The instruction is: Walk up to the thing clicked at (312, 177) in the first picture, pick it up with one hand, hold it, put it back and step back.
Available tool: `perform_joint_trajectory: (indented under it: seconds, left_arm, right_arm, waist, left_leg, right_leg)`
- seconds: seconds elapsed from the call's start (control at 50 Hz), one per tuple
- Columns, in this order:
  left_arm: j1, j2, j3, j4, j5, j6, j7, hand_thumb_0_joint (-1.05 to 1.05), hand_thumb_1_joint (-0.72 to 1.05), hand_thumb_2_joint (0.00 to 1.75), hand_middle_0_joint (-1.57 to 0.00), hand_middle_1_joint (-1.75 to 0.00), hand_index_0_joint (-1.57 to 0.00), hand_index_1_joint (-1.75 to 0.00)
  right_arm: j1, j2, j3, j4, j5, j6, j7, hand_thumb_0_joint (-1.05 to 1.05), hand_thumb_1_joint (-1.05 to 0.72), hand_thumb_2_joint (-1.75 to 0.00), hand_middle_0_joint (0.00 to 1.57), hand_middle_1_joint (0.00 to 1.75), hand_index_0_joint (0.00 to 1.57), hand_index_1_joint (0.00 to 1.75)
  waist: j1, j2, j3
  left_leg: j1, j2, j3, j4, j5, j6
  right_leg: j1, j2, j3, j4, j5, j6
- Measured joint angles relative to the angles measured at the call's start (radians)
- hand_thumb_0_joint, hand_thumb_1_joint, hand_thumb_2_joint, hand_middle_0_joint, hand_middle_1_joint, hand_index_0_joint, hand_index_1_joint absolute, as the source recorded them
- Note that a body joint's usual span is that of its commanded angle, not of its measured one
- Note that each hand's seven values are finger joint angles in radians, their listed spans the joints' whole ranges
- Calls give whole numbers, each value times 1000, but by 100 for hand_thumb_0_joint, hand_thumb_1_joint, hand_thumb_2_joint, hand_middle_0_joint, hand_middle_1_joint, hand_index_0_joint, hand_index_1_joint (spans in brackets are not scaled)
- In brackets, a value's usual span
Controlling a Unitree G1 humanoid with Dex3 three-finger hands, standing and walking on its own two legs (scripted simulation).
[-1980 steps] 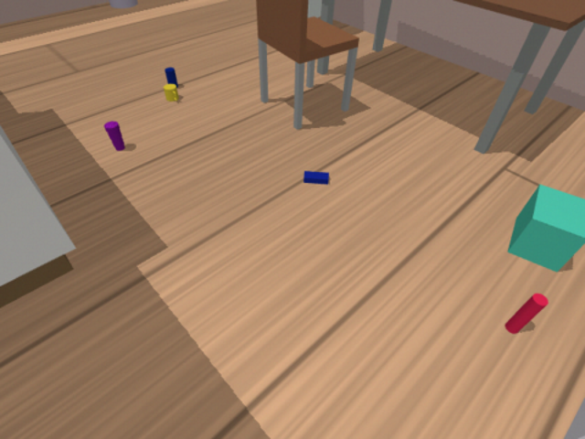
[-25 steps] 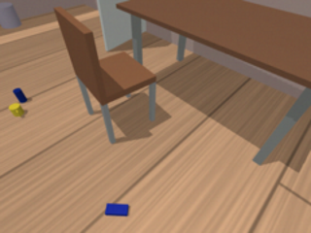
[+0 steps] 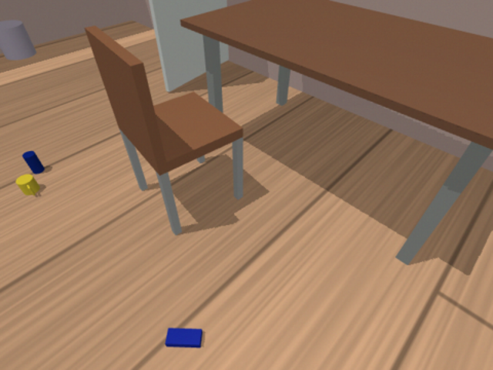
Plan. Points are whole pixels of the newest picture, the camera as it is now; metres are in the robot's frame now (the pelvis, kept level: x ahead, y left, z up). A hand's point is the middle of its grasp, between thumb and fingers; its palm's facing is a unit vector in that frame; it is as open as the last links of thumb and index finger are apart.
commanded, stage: stand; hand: left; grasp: from above
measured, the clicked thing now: (184, 337) +0.45 +0.25 -0.76
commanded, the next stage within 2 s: step back in 1.48 s
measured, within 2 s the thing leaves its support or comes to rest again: neither
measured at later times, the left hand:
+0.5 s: hand out of the picture +0.08 +0.24 -0.16, palm faces +0.00 -0.95 -0.32, open 7.4 cm
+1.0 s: hand out of the picture +0.11 +0.24 -0.15, palm faces -0.01 -0.94 -0.34, open 7.4 cm
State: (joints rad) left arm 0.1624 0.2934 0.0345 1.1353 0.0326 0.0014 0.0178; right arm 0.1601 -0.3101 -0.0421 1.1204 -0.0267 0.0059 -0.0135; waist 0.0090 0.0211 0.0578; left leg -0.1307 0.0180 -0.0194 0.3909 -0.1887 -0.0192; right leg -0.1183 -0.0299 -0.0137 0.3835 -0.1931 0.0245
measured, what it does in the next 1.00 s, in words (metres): stands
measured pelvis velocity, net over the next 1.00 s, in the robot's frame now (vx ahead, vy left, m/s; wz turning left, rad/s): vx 0.02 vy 0.00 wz -0.02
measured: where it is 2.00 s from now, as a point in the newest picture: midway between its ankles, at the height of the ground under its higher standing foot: outside the picture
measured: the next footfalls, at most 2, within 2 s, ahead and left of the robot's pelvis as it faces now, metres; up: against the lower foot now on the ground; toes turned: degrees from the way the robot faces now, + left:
none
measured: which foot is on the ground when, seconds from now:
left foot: down 0.00-1.00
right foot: down 0.00-1.00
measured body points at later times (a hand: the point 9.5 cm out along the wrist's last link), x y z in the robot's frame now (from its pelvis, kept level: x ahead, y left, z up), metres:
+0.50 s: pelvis +0.02 +0.00 +0.00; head +0.02 -0.01 +0.45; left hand +0.08 +0.29 -0.13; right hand +0.07 -0.29 -0.14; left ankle +0.02 +0.13 -0.74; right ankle +0.01 -0.13 -0.74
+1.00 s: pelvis +0.02 +0.00 +0.00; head +0.03 -0.01 +0.45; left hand +0.11 +0.29 -0.13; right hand +0.10 -0.30 -0.13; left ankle +0.02 +0.13 -0.74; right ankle +0.01 -0.13 -0.74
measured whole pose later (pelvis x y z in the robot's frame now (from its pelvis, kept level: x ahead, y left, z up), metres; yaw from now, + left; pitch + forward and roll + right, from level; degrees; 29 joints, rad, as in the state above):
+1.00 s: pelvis +0.02 +0.00 +0.00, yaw -1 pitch -2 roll +0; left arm 0.09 0.31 0.03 1.15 0.02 0.00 0.01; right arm 0.10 -0.34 -0.02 1.14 -0.02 -0.01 -0.01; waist 0.00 0.02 0.05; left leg -0.09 0.03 0.00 0.32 -0.19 -0.03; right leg -0.10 -0.02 0.00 0.33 -0.19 0.02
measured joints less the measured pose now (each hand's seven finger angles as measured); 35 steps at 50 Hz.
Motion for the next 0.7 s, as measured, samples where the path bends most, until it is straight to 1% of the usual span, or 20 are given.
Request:
perform_joint_trajectory:
  seconds: [0.22,0.7]
  left_arm:
    - [-16,3,-3,13,-5,-2,-5,1,91,90,-20,-30,-20,-30]
    - [-65,16,-7,18,-15,-4,-12,1,91,90,-20,-30,-20,-30]
  right_arm:
    - [2,-7,12,16,2,-3,2,1,-90,-90,20,30,20,30]
    - [-47,-17,28,20,7,-17,0,1,-90,-90,20,30,20,30]
  waist:
    - [-5,-5,5]
    - [-5,-4,-2]
  left_leg:
    - [4,9,0,-14,1,-6]
    - [26,4,13,-55,-3,-3]
  right_leg:
    - [5,9,0,-19,5,-6]
    - [16,4,11,-45,-4,-2]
